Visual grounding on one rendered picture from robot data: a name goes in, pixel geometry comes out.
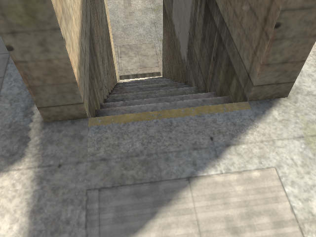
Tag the stairs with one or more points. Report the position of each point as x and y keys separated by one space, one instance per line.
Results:
x=152 y=94

